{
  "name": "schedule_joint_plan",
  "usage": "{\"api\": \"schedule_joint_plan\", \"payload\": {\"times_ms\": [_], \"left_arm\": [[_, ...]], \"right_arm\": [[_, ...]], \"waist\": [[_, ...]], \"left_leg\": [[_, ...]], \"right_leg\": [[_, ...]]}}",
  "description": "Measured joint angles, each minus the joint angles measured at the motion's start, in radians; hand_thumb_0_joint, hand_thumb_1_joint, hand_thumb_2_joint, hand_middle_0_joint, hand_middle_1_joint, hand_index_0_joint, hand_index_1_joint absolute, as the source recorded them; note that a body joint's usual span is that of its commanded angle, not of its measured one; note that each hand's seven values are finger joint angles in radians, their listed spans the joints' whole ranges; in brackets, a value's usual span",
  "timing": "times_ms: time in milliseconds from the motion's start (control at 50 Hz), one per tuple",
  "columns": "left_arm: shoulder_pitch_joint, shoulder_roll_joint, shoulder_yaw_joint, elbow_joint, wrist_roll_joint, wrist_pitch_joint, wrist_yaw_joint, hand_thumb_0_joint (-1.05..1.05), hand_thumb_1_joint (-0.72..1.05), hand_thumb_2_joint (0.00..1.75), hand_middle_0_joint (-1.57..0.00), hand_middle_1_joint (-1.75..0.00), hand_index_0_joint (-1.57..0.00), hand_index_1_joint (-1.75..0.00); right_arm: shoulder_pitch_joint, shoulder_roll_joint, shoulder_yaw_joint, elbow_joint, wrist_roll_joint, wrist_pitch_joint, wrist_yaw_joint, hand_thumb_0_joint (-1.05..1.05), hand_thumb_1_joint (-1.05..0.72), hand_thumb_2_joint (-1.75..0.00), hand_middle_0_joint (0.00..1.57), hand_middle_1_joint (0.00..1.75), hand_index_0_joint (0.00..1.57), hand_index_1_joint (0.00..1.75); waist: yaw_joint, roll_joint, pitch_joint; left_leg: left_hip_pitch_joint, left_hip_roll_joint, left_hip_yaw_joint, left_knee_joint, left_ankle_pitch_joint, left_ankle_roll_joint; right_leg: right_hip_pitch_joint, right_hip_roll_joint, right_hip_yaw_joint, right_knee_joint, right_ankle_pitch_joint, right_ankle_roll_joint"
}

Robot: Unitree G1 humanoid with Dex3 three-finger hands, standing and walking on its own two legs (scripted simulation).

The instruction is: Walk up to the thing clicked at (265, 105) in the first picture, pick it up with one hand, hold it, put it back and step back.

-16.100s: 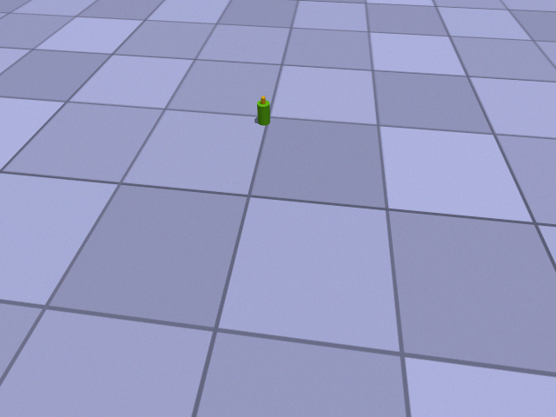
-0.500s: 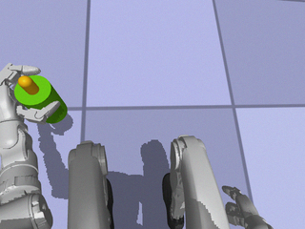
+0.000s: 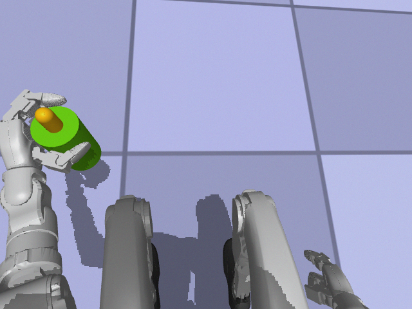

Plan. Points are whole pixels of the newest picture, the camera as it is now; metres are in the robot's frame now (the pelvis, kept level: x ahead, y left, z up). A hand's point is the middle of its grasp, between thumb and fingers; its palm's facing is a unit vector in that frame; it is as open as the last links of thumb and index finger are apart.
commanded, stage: lift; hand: left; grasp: from the side
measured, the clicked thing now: (65, 136) +0.42 +0.25 -0.04
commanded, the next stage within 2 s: hold in 1.76 s
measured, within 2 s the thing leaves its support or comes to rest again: neither
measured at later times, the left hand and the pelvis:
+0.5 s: hand (4, 104) +0.39 +0.23 +0.14, palm faces +0.22 -0.97 -0.08, open 10.5 cm; pelvis +0.02 +0.01 +0.14, yaw +2 degrees
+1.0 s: hand out of the picture +0.39 +0.22 +0.27, palm faces +0.20 -0.98 -0.06, open 10.5 cm; pelvis +0.05 +0.01 +0.25, yaw +3 degrees
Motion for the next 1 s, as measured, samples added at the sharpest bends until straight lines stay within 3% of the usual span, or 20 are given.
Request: {"api": "schedule_joint_plan", "payload": {"times_ms": [80, 200, 320, 500, 560, 660, 1000], "left_arm": [[0.046, -0.013, -0.024, -0.072, 0.002, 0.034, 0.008, -0.01, -0.49, 1.13, -0.69, -1.05, -0.70, -1.07], [0.108, -0.048, -0.056, -0.179, -0.027, 0.076, 0.038, -0.01, -0.49, 1.13, -0.69, -1.05, -0.70, -1.07], [0.191, -0.065, -0.110, -0.312, -0.015, 0.139, 0.083, -0.01, -0.49, 1.13, -0.69, -1.05, -0.70, -1.07], [0.282, -0.095, -0.178, -0.398, -0.010, 0.202, 0.152, -0.02, -0.47, 1.11, -0.69, -1.05, -0.70, -1.07], [0.306, -0.108, -0.199, -0.404, -0.019, 0.200, 0.165, -0.02, -0.47, 1.11, -0.69, -1.05, -0.70, -1.07], [0.321, -0.115, -0.221, -0.386, -0.003, 0.202, 0.182, -0.02, -0.47, 1.11, -0.69, -1.05, -0.70, -1.07], [0.349, -0.144, -0.278, -0.306, 0.007, 0.159, 0.175, -0.02, -0.48, 1.11, -0.70, -1.03, -0.71, -1.05]], "right_arm": [[0.000, 0.002, -0.007, -0.018, 0.012, -0.003, -0.009, 0.00, -0.93, -0.90, 0.21, 0.30, 0.21, 0.30], [0.001, 0.008, -0.011, -0.032, 0.035, -0.013, -0.024, 0.00, -0.93, -0.90, 0.21, 0.30, 0.21, 0.30], [0.002, 0.019, -0.019, -0.046, 0.050, -0.018, -0.040, 0.00, -0.92, -0.90, 0.21, 0.30, 0.21, 0.30], [0.015, 0.031, -0.011, -0.052, 0.064, -0.032, -0.060, 0.00, -0.92, -0.90, 0.21, 0.30, 0.21, 0.30], [0.026, 0.036, -0.007, -0.047, 0.066, -0.041, -0.067, 0.00, -0.92, -0.90, 0.21, 0.30, 0.21, 0.30], [0.047, 0.043, 0.000, -0.040, 0.065, -0.050, -0.073, 0.00, -0.91, -0.90, 0.21, 0.30, 0.21, 0.30], [0.100, 0.038, 0.002, -0.027, 0.053, -0.053, -0.055, 0.00, -0.92, -0.90, 0.21, 0.30, 0.20, 0.30]], "waist": [[0.006, 0.008, -0.010], [0.022, 0.011, -0.022], [0.033, 0.016, -0.022], [0.042, 0.023, -0.026], [0.043, 0.025, -0.030], [0.042, 0.022, -0.028], [0.046, 0.013, 0.023]], "left_leg": [[0.040, 0.001, 0.006, -0.047, 0.004, 0.002], [0.123, 0.003, 0.016, -0.136, 0.011, 0.006], [0.237, 0.002, 0.025, -0.243, 0.021, 0.007], [0.458, 0.001, 0.037, -0.429, 0.041, 0.008], [0.541, -0.001, 0.040, -0.499, 0.052, 0.008], [0.680, -0.003, 0.045, -0.612, 0.073, 0.008], [1.004, -0.008, 0.070, -0.891, 0.148, 0.011]], "right_leg": [[0.040, -0.001, 0.001, -0.049, 0.005, 0.002], [0.121, -0.002, 0.002, -0.139, 0.015, 0.004], [0.237, -0.005, 0.000, -0.248, 0.027, 0.006], [0.458, -0.008, -0.005, -0.440, 0.051, 0.008], [0.543, -0.009, -0.007, -0.512, 0.063, 0.009], [0.683, -0.011, -0.011, -0.629, 0.086, 0.009], [1.002, -0.012, -0.005, -0.912, 0.169, 0.014]]}}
